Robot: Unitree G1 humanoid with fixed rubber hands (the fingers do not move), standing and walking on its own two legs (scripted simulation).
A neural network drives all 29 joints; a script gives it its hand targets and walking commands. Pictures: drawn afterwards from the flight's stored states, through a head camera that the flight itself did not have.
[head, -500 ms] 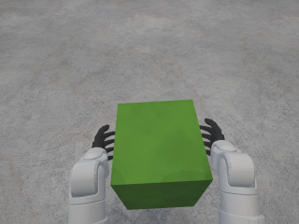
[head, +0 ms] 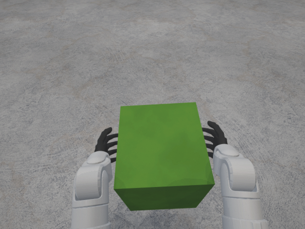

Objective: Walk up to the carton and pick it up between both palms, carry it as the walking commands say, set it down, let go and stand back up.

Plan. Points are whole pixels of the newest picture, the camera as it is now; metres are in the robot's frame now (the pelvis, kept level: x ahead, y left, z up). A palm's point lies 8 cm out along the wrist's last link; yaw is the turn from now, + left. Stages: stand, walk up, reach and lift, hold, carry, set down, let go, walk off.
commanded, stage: carry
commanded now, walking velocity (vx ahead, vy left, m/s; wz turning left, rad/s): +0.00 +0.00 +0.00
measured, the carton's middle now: (160, 160) +0.30 +0.01 -0.01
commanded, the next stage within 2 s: none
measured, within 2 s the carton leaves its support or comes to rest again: neither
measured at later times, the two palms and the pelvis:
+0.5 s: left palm (100, 163) +0.26 +0.15 +0.06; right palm (219, 157) +0.27 -0.13 +0.07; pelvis -0.02 +0.00 +0.00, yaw +0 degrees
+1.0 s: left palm (100, 168) +0.25 +0.16 +0.05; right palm (219, 163) +0.26 -0.13 +0.06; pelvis -0.02 +0.01 +0.00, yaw +0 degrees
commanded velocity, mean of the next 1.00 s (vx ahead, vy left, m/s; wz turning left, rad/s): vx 0.00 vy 0.00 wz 0.00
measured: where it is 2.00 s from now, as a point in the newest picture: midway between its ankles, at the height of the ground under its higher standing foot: outside the picture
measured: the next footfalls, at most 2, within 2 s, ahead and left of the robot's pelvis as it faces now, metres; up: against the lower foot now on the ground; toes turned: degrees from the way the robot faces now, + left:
none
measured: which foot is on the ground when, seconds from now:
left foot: down 0.00-1.00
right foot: down 0.00-1.00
